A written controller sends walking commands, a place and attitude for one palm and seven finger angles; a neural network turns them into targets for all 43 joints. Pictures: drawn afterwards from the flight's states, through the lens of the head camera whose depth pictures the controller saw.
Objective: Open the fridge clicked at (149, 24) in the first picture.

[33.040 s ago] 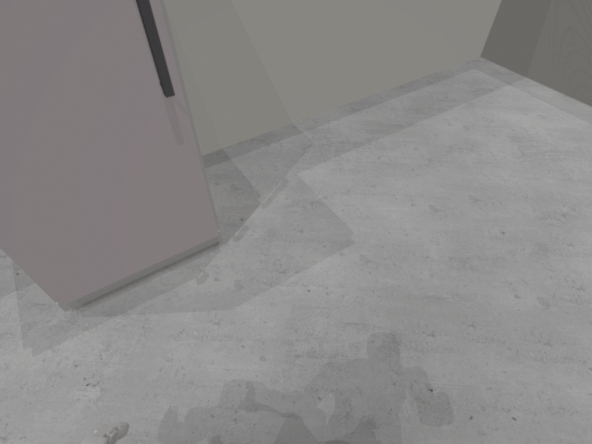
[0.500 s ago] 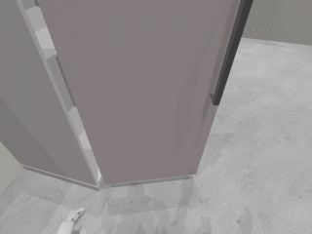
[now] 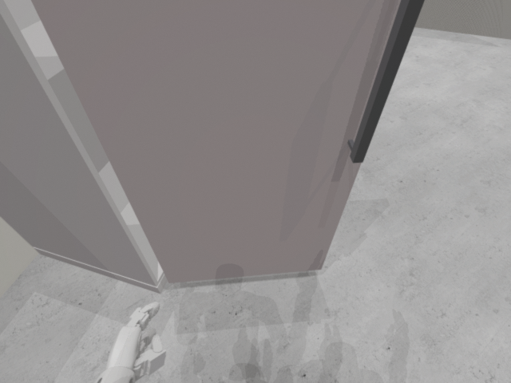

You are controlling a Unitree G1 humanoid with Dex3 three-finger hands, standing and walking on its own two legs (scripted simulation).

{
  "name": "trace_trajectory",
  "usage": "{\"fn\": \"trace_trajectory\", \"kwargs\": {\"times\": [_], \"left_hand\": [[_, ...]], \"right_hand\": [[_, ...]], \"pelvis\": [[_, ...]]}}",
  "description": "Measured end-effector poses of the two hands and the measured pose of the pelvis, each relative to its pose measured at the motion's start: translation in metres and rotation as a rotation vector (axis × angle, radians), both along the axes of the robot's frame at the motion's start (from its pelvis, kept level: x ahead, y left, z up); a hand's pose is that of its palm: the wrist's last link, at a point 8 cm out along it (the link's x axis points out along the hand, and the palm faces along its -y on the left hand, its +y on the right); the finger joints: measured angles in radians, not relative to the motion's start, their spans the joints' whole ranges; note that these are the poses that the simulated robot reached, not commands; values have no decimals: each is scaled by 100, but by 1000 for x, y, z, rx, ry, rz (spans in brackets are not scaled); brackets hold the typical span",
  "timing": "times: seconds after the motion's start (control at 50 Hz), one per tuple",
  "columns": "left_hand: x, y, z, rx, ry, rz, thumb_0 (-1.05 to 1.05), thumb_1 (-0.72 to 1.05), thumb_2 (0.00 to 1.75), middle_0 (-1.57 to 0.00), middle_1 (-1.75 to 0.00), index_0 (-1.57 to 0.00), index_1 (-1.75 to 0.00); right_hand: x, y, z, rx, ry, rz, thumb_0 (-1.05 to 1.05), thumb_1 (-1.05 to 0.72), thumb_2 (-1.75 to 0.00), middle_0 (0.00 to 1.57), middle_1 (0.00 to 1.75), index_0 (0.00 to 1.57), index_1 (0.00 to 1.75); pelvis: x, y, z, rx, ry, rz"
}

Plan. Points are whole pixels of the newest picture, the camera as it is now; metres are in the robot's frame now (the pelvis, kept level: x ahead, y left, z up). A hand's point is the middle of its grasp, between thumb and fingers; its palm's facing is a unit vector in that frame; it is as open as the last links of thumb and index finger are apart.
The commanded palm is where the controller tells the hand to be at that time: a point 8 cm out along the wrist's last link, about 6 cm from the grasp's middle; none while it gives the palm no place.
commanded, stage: let the arm hang, fingers relaxed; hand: right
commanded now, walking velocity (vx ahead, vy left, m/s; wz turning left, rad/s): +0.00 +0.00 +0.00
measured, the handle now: (384, 61) +0.61 -0.19 +0.21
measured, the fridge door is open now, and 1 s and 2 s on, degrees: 67 67 67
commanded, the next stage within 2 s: look to check the result in 1.20 s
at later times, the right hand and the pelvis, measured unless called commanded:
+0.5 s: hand out of the picture -0.04 -0.18 -0.19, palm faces +0.06 +0.99 -0.15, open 7.1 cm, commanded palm none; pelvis -0.04 -0.01 +0.00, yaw -3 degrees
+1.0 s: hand out of the picture -0.03 -0.19 -0.17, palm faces +0.04 +0.98 -0.19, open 7.4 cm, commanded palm none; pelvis -0.03 -0.02 +0.00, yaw -2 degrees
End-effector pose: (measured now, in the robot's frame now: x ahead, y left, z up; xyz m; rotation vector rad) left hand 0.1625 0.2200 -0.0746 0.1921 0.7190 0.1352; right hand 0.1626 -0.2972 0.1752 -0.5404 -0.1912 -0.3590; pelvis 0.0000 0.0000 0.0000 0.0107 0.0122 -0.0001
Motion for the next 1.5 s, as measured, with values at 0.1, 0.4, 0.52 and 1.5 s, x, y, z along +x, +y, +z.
{"fn": "trace_trajectory", "kwargs": {"times": [0.1,0.4,0.52,1.5], "left_hand": [[-10,1,-1,25,32,4,1,90,90,-20,-30,-20,-30],[-105,30,-44,77,397,4,1,91,90,-20,-30,-20,-30],[-160,22,-49,71,598,33,1,91,90,-20,-30,-20,-30],[-184,-10,-68,-58,710,109,1,92,90,-20,-30,-20,-30]], "right_hand": [[-8,-6,-7,32,7,-21,1,-89,-90,21,30,22,30],[-146,65,-319,570,1322,-126,1,-92,-90,20,30,20,30],[-223,64,-331,640,1507,-251,1,-97,-90,21,30,21,30],[-207,76,-318,622,1562,-291,0,-91,-90,20,30,20,30]], "pelvis": [[-3,-3,0,4,-5,-5],[-31,-9,-10,1,-14,-46],[-36,-6,-4,22,-17,-61],[-16,-7,4,-1,-18,-30]]}}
